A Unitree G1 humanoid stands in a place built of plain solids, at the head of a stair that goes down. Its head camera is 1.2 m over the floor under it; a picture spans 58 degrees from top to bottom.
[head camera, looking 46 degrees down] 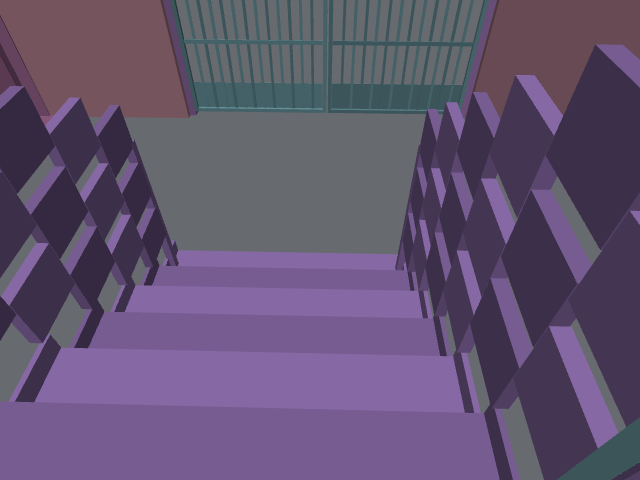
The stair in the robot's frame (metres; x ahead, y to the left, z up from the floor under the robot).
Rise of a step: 0.18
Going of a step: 0.30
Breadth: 1.62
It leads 1 degrees to the right of straight ahead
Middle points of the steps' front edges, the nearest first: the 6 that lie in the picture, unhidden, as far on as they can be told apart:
0.58 0.27 -0.18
0.88 0.26 -0.36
1.18 0.25 -0.54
1.48 0.24 -0.72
1.78 0.24 -0.90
2.08 0.23 -1.08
